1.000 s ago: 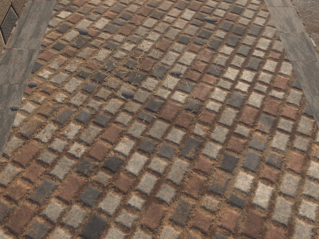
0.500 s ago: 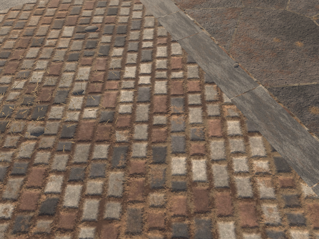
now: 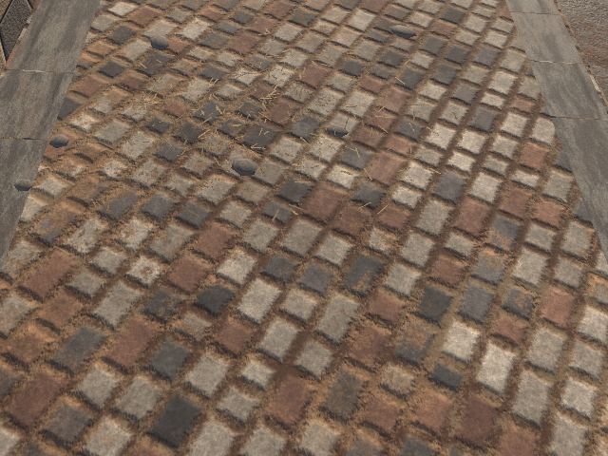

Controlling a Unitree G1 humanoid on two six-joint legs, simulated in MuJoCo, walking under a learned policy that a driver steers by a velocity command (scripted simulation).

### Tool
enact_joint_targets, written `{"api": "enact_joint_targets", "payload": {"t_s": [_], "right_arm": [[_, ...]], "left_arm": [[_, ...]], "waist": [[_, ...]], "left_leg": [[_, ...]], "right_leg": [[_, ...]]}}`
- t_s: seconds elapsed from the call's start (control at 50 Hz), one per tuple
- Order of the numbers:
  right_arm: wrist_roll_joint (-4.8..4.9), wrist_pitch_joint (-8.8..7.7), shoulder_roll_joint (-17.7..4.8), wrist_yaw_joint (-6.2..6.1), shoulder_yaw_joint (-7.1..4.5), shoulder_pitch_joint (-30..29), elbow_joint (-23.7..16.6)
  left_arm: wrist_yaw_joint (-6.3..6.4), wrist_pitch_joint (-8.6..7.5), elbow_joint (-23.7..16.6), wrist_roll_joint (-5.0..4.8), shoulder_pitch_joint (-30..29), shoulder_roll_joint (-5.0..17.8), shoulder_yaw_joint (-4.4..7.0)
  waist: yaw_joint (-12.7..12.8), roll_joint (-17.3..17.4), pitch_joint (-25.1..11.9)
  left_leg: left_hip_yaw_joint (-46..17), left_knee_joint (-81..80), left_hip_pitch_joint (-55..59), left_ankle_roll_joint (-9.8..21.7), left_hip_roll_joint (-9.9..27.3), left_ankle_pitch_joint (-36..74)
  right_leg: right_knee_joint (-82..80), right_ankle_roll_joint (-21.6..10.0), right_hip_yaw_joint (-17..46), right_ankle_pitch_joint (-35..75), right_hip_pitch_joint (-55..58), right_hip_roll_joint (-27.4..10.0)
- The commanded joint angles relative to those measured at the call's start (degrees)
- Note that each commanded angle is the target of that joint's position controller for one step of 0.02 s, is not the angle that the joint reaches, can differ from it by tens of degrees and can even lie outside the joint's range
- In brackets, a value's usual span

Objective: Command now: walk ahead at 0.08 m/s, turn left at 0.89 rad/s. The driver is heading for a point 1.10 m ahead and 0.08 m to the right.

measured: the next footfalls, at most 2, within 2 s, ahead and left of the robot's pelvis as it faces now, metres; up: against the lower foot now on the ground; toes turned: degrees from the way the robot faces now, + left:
right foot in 0.42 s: +0.22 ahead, -0.09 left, +0.00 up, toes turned +15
left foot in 0.84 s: +0.59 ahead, +0.15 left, +0.00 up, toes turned -6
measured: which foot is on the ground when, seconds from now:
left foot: down 0.00-0.44, up 0.46-0.82, down 0.84-1.00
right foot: up 0.00-0.40, down 0.42-0.86, up 0.88-1.00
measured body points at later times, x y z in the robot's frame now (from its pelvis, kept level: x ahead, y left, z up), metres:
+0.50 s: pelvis +0.17 -0.03 +0.00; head +0.18 -0.04 +0.45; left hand +0.22 +0.28 -0.09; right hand +0.35 -0.26 -0.11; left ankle +0.04 +0.06 -0.68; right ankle +0.18 -0.11 -0.73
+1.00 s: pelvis +0.54 +0.03 +0.00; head +0.56 +0.03 +0.45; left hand +0.67 +0.31 -0.11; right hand +0.62 -0.27 -0.10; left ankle +0.55 +0.15 -0.73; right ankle +0.43 -0.05 -0.63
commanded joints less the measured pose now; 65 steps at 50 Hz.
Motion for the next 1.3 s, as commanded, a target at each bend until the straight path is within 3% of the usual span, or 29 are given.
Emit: {"api": "enact_joint_targets", "payload": {"t_s": [0.02, 0.06, 0.1, 0.24, 0.32, 0.4, 0.42, 0.44, 0.46, 0.48, 0.5, 0.56, 0.68, 0.74, 0.8, 0.82, 0.84, 0.86, 0.88, 0.9, 0.94, 1.02, 1.1, 1.16, 1.2, 1.24, 1.26, 1.28, 1.3], "right_arm": [[0.29, -0.59, -8.4, -0.49, -2.21, 0.3, -3.9], [-0.08, -1.08, -9.4, 0.25, -2.49, 2.1, -3.5], [-0.54, -1.44, -10.1, 0.51, -2.60, 3.4, -3.2], [-0.72, -3.63, -10.8, 0.50, -2.49, 3.8, -3.2], [-0.63, -5.54, -8.9, 1.21, -1.17, 3.7, -2.7], [-1.02, -6.26, -8.2, 0.81, -0.12, 2.1, -1.8], [-1.44, -6.80, -6.2, 0.46, 0.71, 0.9, -2.0], [-0.69, -7.75, -2.7, 0.41, 1.97, -0.5, -4.6], [-1.82, -7.91, -4.8, -0.03, 1.87, -2.7, -5.9], [-3.03, -7.91, -6.3, -0.13, 1.78, -4.9, -5.4], [-3.92, -8.27, -6.7, 0.29, 1.88, -6.3, -5.1], [-4.83, -7.83, -4.8, 1.45, 2.94, -7.7, -5.7], [-2.96, -7.31, -2.2, 2.27, 5.04, -20.1, -9.3], [-2.26, -7.68, -2.1, 2.14, 5.38, -24.1, -10.9], [-1.89, -8.16, -5.6, 0.63, 3.88, -14.6, -8.2], [-1.87, -8.32, -7.9, -0.38, 2.68, -4.5, -5.2], [-2.32, -8.49, -10.9, -1.84, 1.07, 7.1, -2.8], [-4.49, -8.59, -15.4, -2.99, -0.57, 16.9, -1.5], [-4.21, -7.87, -16.6, -2.67, -0.86, 12.2, -1.8], [-3.55, -7.54, -10.8, -2.64, -0.15, 5.4, -2.5], [-3.54, -7.76, -5.1, -2.17, 1.19, 3.2, -0.9], [-1.35, -9.88, -1.9, -1.10, 1.97, 5.5, 4.1], [-1.40, -11.17, -2.6, -0.88, 1.83, 2.7, 5.8], [-1.39, -11.34, -5.0, -1.18, 1.35, 5.8, 7.9], [-1.45, -10.78, -8.4, -1.59, 0.71, 8.9, 8.5], [-1.79, -8.86, -12.4, -2.36, -0.29, 8.0, 7.9], [-2.00, -7.84, -13.5, -2.52, -0.59, 5.5, 6.8], [-2.55, -7.56, -12.2, -2.18, -0.22, 5.2, 6.8], [-2.97, -7.91, -4.8, -1.22, 1.40, 6.2, 5.6]], "left_arm": [[-0.32, -0.94, -3.8, 1.11, -0.3, 5.0, 0.83], [-1.20, -0.67, -4.1, 1.27, -1.2, 5.0, 0.81], [-1.69, -0.98, -4.5, 1.19, -3.4, 5.4, 0.89], [-1.86, -3.43, -5.6, 0.22, -8.7, 4.5, -0.14], [-1.68, -4.68, -5.4, -0.42, -7.9, 4.4, -0.63], [-1.24, -5.74, -3.4, -0.30, 1.8, 6.3, 0.16], [-0.80, -6.39, -0.5, 0.18, 12.1, 8.7, 1.09], [-0.72, -6.66, 0.3, 0.88, 19.2, 15.1, 2.57], [-2.09, -6.33, 0.8, -0.01, 17.8, 14.2, 2.87], [-2.74, -6.23, 0.0, -0.67, 14.3, 10.8, 2.29], [-2.94, -6.52, -0.2, -0.92, 14.1, 9.2, 2.00], [-1.92, -7.51, 2.0, -1.45, 16.0, 7.2, 1.37], [-1.17, -7.43, 4.3, -1.73, 19.3, 7.6, 2.34], [-0.94, -7.42, 5.8, -2.02, 21.2, 8.4, 2.76], [-0.76, -7.66, 5.9, -2.16, 18.5, 10.4, 3.20], [-1.11, -7.91, 5.6, -2.15, 16.5, 12.1, 3.57], [-1.51, -8.68, 4.8, -2.06, 14.3, 11.4, 3.50], [-1.21, -9.40, 2.9, -2.78, 15.5, 2.3, 1.38], [-1.20, -8.45, 0.5, -3.90, 17.6, 2.0, 0.29], [-1.08, -7.29, 1.5, -2.16, 12.2, 5.2, 0.78], [-2.56, -6.03, 1.5, -0.37, 7.7, 4.8, 0.93], [-4.76, -2.99, -2.4, 0.38, 1.5, 0.7, -0.33], [-6.08, -2.78, -7.1, 0.07, -5.8, 1.1, -1.43], [-7.22, -3.09, -8.8, 0.11, -12.6, 1.1, -2.35], [-6.93, -3.42, -7.9, -0.11, -11.4, 2.1, -2.16], [-5.82, -3.73, -4.9, -0.26, -0.5, 5.3, -0.91], [-4.98, -3.90, -1.6, -0.22, 11.0, 7.8, 0.45], [-3.55, -3.82, 2.5, 0.27, 20.7, 9.8, 1.99], [-2.08, -3.17, 2.9, -0.34, 16.6, 14.1, 3.53]], "waist": [[-0.3, 7.2, -9.2], [-1.3, 8.0, -8.3], [-2.1, 9.5, -5.2], [-3.4, 10.3, -3.3], [-3.8, 11.4, -3.7], [1.8, 6.5, -3.4], [6.4, 0.5, -7.1], [8.4, -13.2, -10.4], [6.4, -11.9, -6.1], [4.7, -3.0, -2.9], [4.6, 0.8, -3.5], [2.9, -1.5, -1.8], [5.9, -1.6, 1.1], [7.1, -3.4, 0.0], [1.5, -2.5, -6.5], [-4.0, -0.5, -12.4], [-9.8, 0.8, -18.2], [-10.9, 13.5, -26.9], [-6.4, 22.1, -30.1], [-5.6, 14.0, -18.4], [-4.0, 5.9, -8.3], [-0.4, 8.5, -0.6], [2.5, 7.9, 2.3], [0.9, 4.0, 5.0], [2.0, 5.4, 1.6], [8.8, 8.6, -6.0], [14.2, 9.5, -11.4], [16.9, 6.6, -14.8], [10.5, -7.9, -12.2]], "left_leg": [[-19.4, -14.9, 11.8, 8.0, 11.8, 10.1], [-24.3, -19.7, 11.5, 8.4, 10.8, -16.0], [-28.1, -21.9, 10.7, 8.8, 10.9, -22.8], [-30.9, -18.5, 6.8, 9.3, 9.0, -16.5], [-29.1, -19.3, 2.5, 8.4, 11.0, -14.4], [-23.5, -13.7, -2.4, 6.5, 10.2, -8.7], [-17.2, 1.0, -7.2, 4.9, 6.8, 0.9], [-5.8, 21.1, -19.5, 1.1, -0.3, -0.4], [-4.1, 29.3, -33.4, -0.6, -2.4, -7.9], [-6.2, 34.2, -36.1, -1.0, 1.6, -2.9], [-6.4, 34.5, -34.5, -1.9, 3.4, 0.6], [-4.8, 28.0, -29.6, -4.7, 6.2, 2.6], [0.3, 10.2, -23.9, -7.9, 4.0, 9.7], [1.0, 3.1, -16.7, -7.1, 2.5, 12.8], [0.9, -1.5, 3.6, -4.9, -0.3, 8.9], [0.5, -1.8, 16.6, -3.6, 0.1, 7.4], [-4.5, -0.3, 31.9, -2.1, 6.3, 0.6], [-25.9, -5.1, 46.1, 0.9, 24.4, -25.5], [-51.0, -16.6, 43.3, 4.5, 32.3, -38.9], [-44.4, -17.3, 33.8, 4.1, 28.3, -37.4], [-26.9, -17.9, 21.1, 3.1, 23.8, -16.8], [-9.9, -22.8, 13.1, 1.1, 21.1, 0.2], [6.5, -26.2, 8.4, -1.1, 17.1, 16.6], [14.8, -27.9, 8.4, -2.7, 14.4, 31.5], [16.1, -20.8, 15.2, -3.5, 15.1, 60.8], [15.5, -3.6, 18.7, -3.7, 17.3, 77.7], [14.1, 10.7, 14.9, -2.8, 18.5, 78.3], [13.5, 28.7, 3.8, -2.7, 16.3, 58.6], [12.6, 51.7, -13.0, -3.7, 5.6, -7.4]], "right_leg": [[1.8, 0.6, 3.5, 6.2, -8.1, 0.2], [-2.3, 0.9, 3.6, 7.2, -10.0, 0.6], [-6.8, 1.6, 4.0, 7.6, -12.2, 1.2], [-20.4, 2.6, 4.4, 11.4, -9.6, 2.7], [-27.4, -0.9, 1.3, 14.0, 1.0, 1.0], [-35.1, -6.3, -1.1, 9.8, 17.6, 2.4], [-37.3, -8.2, 5.9, 2.9, 28.7, -0.4], [-48.4, -13.9, 32.4, -19.1, 38.0, -12.8], [-54.5, -17.2, 51.7, -25.7, 38.5, -16.8], [-51.8, -17.2, 47.4, -22.6, 36.0, -15.9], [-50.2, -16.7, 40.6, -16.4, 33.4, -13.2], [-53.9, -16.2, 31.0, -6.4, 26.1, -6.5], [-55.5, -17.1, 25.1, 14.4, 19.7, -1.8], [-53.3, -16.2, 25.8, 28.8, 20.0, -3.0], [-42.4, -12.5, 23.6, 51.8, 17.9, -2.7], [-30.4, -10.9, 21.4, 56.5, 14.8, -0.4], [-15.8, -10.0, 20.2, 47.4, 5.4, 2.6], [4.3, -9.8, 14.4, 10.2, -7.2, 7.8], [14.9, -9.6, 9.5, -1.6, -15.3, 7.8], [16.3, -10.0, 8.0, 5.2, -19.0, 3.1], [12.8, -9.4, 6.2, 9.5, -17.5, -0.7], [10.6, -8.1, 5.5, 10.9, -20.7, -4.4], [1.0, -8.0, 1.9, 22.8, -18.8, -4.0], [-14.4, -10.5, -6.8, 28.0, -9.7, -0.6], [-17.9, -12.5, -10.8, 26.3, -3.2, 4.3], [-18.9, -14.5, -10.6, 20.1, 8.8, 8.1], [-20.2, -16.2, -8.1, 17.6, 21.5, 9.1], [-25.2, -17.7, -1.9, 15.6, 37.7, 8.1], [-26.4, -17.6, 12.3, 15.1, 44.6, -1.7]]}}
